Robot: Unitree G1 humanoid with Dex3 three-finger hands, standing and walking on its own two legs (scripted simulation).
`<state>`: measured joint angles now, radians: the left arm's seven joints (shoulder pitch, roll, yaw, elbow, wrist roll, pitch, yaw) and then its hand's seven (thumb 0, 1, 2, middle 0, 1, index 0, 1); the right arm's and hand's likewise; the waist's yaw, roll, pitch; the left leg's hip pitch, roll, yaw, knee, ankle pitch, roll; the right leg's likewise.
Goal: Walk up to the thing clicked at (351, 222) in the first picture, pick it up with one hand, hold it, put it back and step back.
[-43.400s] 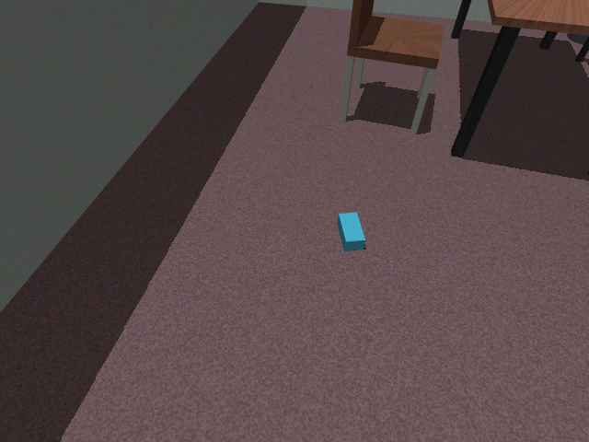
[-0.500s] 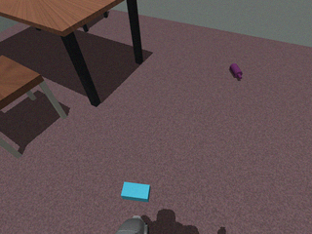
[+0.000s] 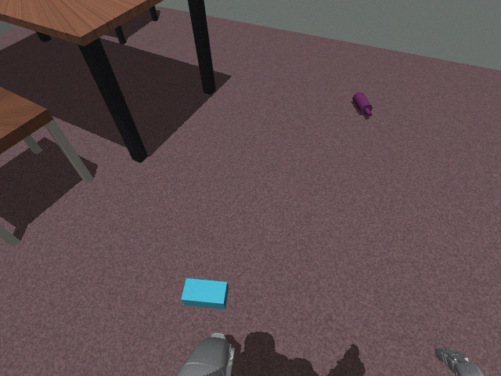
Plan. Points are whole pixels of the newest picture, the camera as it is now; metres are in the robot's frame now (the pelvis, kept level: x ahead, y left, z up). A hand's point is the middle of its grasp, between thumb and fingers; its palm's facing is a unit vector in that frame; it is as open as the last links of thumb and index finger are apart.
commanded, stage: walk up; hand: left
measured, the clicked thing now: (205, 293) +0.48 +0.24 -0.72
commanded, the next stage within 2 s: none
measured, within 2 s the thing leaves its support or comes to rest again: neither
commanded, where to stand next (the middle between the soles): +0.11 -0.01 m, yaw +2 degrees
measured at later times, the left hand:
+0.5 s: hand out of the picture +0.02 +0.32 -0.15, palm faces +0.10 -0.93 -0.35, open 7.4 cm
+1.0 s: hand out of the picture +0.13 +0.29 -0.12, palm faces +0.02 -0.88 -0.47, open 7.4 cm
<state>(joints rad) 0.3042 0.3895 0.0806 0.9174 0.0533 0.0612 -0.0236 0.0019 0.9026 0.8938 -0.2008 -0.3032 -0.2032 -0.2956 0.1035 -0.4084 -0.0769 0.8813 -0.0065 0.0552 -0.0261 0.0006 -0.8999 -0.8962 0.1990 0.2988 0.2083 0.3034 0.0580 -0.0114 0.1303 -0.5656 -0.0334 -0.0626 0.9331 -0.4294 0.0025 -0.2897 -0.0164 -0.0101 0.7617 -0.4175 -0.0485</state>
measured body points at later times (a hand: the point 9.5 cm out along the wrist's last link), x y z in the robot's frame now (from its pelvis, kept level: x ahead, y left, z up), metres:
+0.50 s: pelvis +0.04 +0.04 +0.00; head +0.03 +0.06 +0.45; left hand +0.02 +0.37 -0.12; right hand +0.17 -0.27 -0.09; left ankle +0.07 +0.15 -0.72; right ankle +0.00 -0.09 -0.69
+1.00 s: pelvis +0.04 +0.01 +0.00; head +0.12 -0.03 +0.44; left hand +0.12 +0.33 -0.09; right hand +0.18 -0.29 -0.15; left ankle +0.01 +0.16 -0.64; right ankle +0.14 -0.10 -0.72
